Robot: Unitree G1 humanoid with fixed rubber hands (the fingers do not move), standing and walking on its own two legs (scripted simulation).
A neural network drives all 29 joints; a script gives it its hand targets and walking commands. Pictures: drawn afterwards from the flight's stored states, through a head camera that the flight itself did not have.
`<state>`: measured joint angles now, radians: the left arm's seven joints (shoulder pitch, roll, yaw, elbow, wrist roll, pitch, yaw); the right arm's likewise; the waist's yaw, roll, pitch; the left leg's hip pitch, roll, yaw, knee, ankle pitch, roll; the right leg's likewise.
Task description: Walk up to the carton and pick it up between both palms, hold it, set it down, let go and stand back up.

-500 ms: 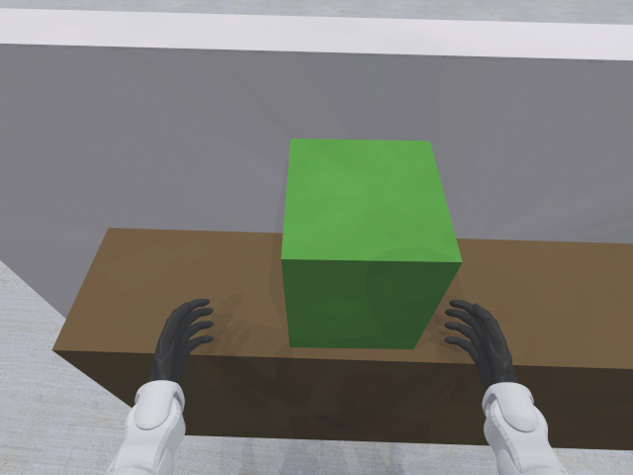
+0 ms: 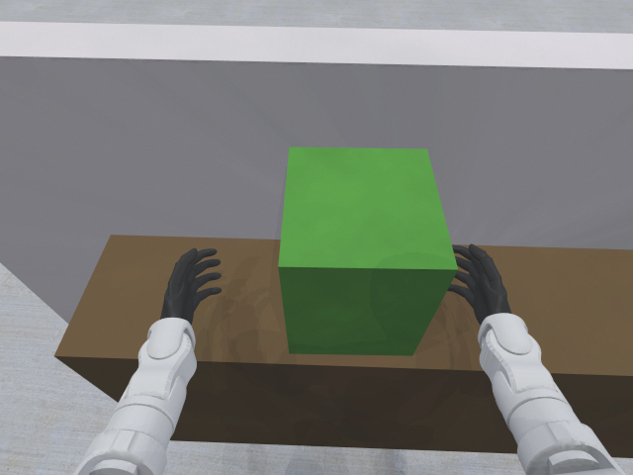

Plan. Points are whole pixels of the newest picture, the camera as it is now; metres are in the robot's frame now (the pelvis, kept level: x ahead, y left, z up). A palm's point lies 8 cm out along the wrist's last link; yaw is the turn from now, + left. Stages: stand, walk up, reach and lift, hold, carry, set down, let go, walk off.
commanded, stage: reach and lift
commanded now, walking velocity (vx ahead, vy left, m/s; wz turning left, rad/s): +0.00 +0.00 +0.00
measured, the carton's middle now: (354, 257) +0.44 -0.02 -0.01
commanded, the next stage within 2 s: none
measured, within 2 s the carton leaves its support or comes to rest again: neither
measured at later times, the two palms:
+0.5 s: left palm (204, 261) +0.36 +0.18 +0.07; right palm (507, 261) +0.38 -0.21 +0.08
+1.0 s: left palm (217, 214) +0.41 +0.16 +0.10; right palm (505, 217) +0.43 -0.20 +0.11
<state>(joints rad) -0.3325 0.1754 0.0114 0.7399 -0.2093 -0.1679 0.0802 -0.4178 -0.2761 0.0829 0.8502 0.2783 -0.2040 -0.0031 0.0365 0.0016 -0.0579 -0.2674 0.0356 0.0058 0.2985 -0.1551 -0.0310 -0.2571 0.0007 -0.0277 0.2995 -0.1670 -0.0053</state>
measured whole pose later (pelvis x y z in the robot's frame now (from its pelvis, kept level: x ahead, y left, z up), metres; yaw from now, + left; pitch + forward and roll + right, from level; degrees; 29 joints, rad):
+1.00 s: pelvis -0.01 +0.01 +0.00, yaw +0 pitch +11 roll +0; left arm -0.84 0.11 0.07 0.94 -0.15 0.14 0.20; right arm -0.92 -0.35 -0.02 1.18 0.23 0.03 0.06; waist 0.02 0.00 -0.13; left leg -0.31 0.03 0.00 0.20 -0.07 -0.03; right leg -0.29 -0.01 -0.03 0.19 -0.08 0.00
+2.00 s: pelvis -0.01 +0.01 +0.00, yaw +0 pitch +21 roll +0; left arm -0.95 0.19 0.03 1.15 -0.21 -0.04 0.13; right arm -1.07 -0.35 0.02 1.38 0.27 -0.09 0.07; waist 0.06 -0.01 -0.15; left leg -0.47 0.02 0.01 0.10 0.01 -0.02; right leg -0.45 -0.01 -0.03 0.09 0.00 0.01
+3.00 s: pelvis +0.01 +0.00 +0.00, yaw -1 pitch +24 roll +0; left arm -0.90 -0.04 0.43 1.08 0.21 -0.11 0.14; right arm -0.98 -0.15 -0.32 1.25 -0.13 -0.13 -0.02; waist 0.05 0.01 -0.18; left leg -0.43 0.04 0.03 -0.04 0.04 -0.03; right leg -0.43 0.01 0.00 -0.02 0.03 0.00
